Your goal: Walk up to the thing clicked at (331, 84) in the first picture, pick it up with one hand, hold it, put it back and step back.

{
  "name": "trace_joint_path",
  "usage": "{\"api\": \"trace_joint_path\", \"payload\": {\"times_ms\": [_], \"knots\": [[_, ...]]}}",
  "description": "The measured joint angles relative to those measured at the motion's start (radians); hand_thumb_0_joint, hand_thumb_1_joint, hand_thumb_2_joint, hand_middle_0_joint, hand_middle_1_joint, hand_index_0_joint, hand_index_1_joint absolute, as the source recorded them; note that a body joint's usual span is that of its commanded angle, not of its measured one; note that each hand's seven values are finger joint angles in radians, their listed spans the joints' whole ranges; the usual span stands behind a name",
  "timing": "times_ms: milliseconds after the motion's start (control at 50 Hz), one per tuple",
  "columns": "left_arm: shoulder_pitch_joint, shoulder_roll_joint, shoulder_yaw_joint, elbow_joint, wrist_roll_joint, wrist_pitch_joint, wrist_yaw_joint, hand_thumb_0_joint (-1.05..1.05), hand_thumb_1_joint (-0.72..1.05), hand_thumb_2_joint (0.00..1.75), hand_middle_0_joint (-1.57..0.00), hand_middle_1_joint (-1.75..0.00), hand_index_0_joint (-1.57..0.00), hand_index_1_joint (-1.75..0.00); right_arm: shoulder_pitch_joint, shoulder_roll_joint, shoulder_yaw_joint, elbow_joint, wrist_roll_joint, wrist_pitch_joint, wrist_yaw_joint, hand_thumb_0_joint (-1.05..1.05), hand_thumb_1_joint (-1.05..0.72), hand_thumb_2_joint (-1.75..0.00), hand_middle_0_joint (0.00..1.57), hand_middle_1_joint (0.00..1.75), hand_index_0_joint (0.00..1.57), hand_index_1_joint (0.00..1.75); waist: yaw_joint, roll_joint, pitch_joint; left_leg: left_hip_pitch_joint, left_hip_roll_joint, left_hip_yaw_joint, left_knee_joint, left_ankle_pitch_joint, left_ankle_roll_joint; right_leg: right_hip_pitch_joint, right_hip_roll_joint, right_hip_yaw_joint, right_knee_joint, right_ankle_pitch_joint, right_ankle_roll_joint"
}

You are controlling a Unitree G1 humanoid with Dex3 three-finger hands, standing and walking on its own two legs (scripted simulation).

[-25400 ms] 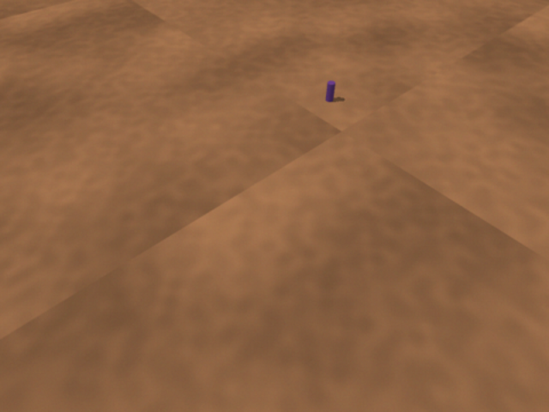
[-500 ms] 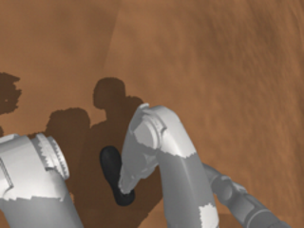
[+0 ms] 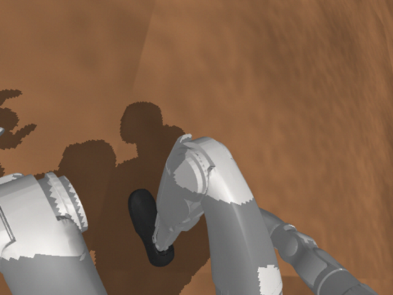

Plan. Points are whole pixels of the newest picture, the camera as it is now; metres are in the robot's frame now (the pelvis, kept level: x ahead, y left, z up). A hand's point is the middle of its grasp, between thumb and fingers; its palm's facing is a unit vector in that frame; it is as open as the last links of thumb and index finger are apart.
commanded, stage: open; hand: left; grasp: from the side
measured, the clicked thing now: out of the picture +0.42 +0.26 -0.23
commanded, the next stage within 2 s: withdraw in 0.02 s
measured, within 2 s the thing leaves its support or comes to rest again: neither
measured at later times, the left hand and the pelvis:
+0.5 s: hand out of the picture +0.42 +0.31 -0.13, palm faces +0.19 -0.98 -0.05, open 13.2 cm; pelvis +0.00 +0.00 +0.00, yaw +1 degrees
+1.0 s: hand out of the picture +0.33 +0.37 -0.01, palm faces +0.18 -0.89 -0.42, open 16.8 cm; pelvis +0.02 -0.01 +0.07, yaw +9 degrees
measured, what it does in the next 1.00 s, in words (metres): rises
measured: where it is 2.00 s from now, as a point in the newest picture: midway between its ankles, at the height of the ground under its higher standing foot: (112, 271)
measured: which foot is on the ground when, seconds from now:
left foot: down 0.00-1.00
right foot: down 0.00-1.00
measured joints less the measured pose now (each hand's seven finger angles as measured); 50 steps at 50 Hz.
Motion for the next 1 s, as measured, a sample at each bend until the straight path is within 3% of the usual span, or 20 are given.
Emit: {"api": "trace_joint_path", "payload": {"times_ms": [220,340,440,500,600,660,700,740,860,920,1000], "knots": [[0.006,-0.001,0.007,-0.006,-0.006,0.006,-0.012,0.00,-0.12,0.48,-0.63,-0.52,-0.63,-0.53,0.006,-0.002,0.002,-0.001,0.002,0.002,-0.002,0.00,-0.90,-0.90,0.21,0.30,0.21,0.30,0.001,0.002,0.005,0.004,0.001,-0.003,0.001,-0.002,-0.002,0.002,0.002,-0.001,-0.001,0.000,0.000],[0.021,0.001,0.079,-0.068,-0.004,0.019,-0.024,0.00,-0.16,0.43,-0.51,-0.43,-0.51,-0.44,0.010,-0.004,-0.004,-0.007,0.007,0.010,-0.010,0.00,-0.90,-0.90,0.21,0.30,0.21,0.30,0.009,0.001,0.008,0.010,0.003,-0.002,0.000,-0.001,-0.004,0.004,0.002,-0.001,0.000,0.004,-0.003],[0.036,0.022,0.124,-0.180,0.002,0.073,-0.042,0.00,-0.19,0.39,-0.45,-0.38,-0.44,-0.39,0.042,0.001,-0.042,-0.005,0.022,0.026,-0.018,0.00,-0.89,-0.90,0.21,0.30,0.21,0.30,0.027,0.019,-0.018,0.004,0.006,0.014,-0.011,0.003,-0.003,-0.007,-0.001,0.010,0.000,0.004,-0.007],[0.051,0.022,0.084,-0.245,-0.012,0.126,-0.069,0.00,-0.19,0.39,-0.43,-0.37,-0.43,-0.38,0.074,0.003,-0.081,0.005,0.046,0.033,-0.017,0.00,-0.89,-0.90,0.21,0.30,0.21,0.30,0.043,0.051,-0.059,-0.007,0.006,0.036,-0.027,0.006,0.001,-0.019,-0.008,0.025,-0.003,-0.004,-0.009],[0.099,-0.039,-0.031,-0.297,-0.047,0.229,-0.126,0.00,-0.19,0.38,-0.43,-0.37,-0.43,-0.38,0.108,0.001,-0.146,0.028,0.103,0.029,-0.010,0.00,-0.89,-0.90,0.21,0.30,0.21,0.30,0.069,0.119,-0.142,-0.024,0.005,0.078,-0.058,0.010,0.016,-0.035,-0.020,0.053,-0.013,-0.020,-0.008],[0.113,-0.088,-0.069,-0.306,0.047,0.315,-0.106,0.00,-0.22,0.33,-0.39,-0.33,-0.39,-0.33,0.121,0.026,-0.205,0.040,0.146,0.042,-0.015,0.01,-0.89,-0.90,0.21,0.30,0.21,0.30,0.087,0.135,-0.182,-0.025,0.012,0.103,-0.083,0.013,0.020,-0.045,-0.022,0.072,-0.023,-0.021,-0.010],[0.138,-0.120,-0.060,-0.369,0.115,0.388,-0.097,0.00,-0.28,0.28,-0.33,-0.28,-0.34,-0.28,0.135,0.047,-0.240,0.032,0.172,0.061,-0.020,0.01,-0.90,-0.90,0.21,0.30,0.21,0.30,0.097,0.142,-0.206,-0.023,0.015,0.118,-0.103,0.015,0.018,-0.051,-0.024,0.083,-0.033,-0.021,-0.014],[0.175,-0.140,-0.044,-0.448,0.159,0.447,-0.078,0.00,-0.35,0.23,-0.28,-0.23,-0.28,-0.23,0.154,0.067,-0.274,0.015,0.197,0.084,-0.029,0.01,-0.92,-0.91,0.21,0.30,0.21,0.30,0.102,0.153,-0.236,-0.019,0.015,0.134,-0.127,0.017,0.014,-0.055,-0.029,0.094,-0.044,-0.025,-0.021],[0.201,-0.128,0.003,-0.552,0.216,0.604,-0.015,0.00,-0.47,0.16,-0.17,-0.13,-0.16,-0.14,0.193,0.095,-0.350,0.003,0.256,0.125,-0.058,0.01,-0.94,-0.92,0.21,0.30,0.21,0.30,0.123,0.204,-0.314,-0.006,0.014,0.193,-0.216,0.030,0.009,-0.067,-0.045,0.140,-0.084,-0.035,-0.036],[0.212,-0.118,0.006,-0.585,0.202,0.667,0.018,-0.01,-0.47,0.14,-0.13,-0.10,-0.13,-0.11,0.221,0.096,-0.397,0.006,0.279,0.138,-0.062,0.01,-0.93,-0.91,0.21,0.30,0.21,0.30,0.143,0.243,-0.356,-0.002,0.012,0.225,-0.261,0.036,0.009,-0.078,-0.052,0.166,-0.106,-0.041,-0.040],[0.292,-0.173,-0.031,-0.691,0.193,0.776,0.053,-0.01,-0.45,0.14,-0.10,-0.09,-0.10,-0.10,0.259,0.099,-0.469,0.023,0.315,0.158,-0.067,0.01,-0.92,-0.91,0.21,0.30,0.21,0.30,0.185,0.288,-0.412,0.026,0.014,0.269,-0.331,0.033,0.009,-0.072,-0.055,0.203,-0.147,-0.053,-0.041]]}}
